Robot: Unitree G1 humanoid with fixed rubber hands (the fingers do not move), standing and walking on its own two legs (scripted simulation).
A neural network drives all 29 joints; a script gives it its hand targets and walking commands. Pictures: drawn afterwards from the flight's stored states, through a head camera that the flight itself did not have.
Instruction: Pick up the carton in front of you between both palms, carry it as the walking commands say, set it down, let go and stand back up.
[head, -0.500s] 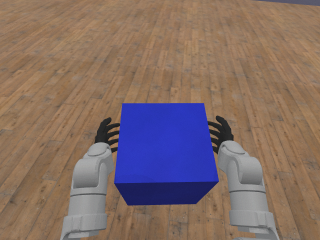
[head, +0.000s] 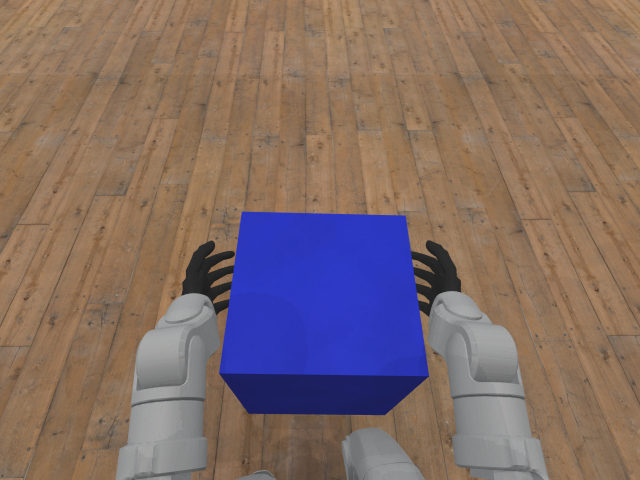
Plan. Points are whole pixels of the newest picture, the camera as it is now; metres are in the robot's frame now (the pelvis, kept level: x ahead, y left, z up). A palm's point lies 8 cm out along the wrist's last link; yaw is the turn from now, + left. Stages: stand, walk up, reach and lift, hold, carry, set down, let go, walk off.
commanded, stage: carry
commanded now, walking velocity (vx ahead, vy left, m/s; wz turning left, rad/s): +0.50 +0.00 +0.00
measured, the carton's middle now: (320, 323) +0.32 -0.02 -0.05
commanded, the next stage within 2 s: none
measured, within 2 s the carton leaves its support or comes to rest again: neither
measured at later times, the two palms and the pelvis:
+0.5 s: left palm (197, 95) +0.63 +0.13 +0.12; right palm (385, 81) +0.66 -0.16 +0.11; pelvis +0.36 -0.04 +0.04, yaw +4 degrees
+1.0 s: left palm (211, 2) +0.91 +0.13 +0.13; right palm out of the picture +0.91 -0.17 +0.13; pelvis +0.68 -0.02 +0.03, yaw +0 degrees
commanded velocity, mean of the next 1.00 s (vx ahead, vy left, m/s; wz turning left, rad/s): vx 0.50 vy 0.00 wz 0.00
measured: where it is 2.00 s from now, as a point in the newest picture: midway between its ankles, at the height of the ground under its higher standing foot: (293, 179)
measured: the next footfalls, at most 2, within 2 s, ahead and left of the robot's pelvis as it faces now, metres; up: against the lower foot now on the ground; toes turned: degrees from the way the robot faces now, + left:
right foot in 0.18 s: +0.35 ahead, -0.13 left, +0.00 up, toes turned -2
left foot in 0.62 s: +0.58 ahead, +0.09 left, +0.00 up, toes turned +11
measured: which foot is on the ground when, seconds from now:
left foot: down 0.00-0.18, up 0.20-0.60, down 0.62-1.00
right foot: up 0.00-0.16, down 0.18-0.64, up 0.66-1.00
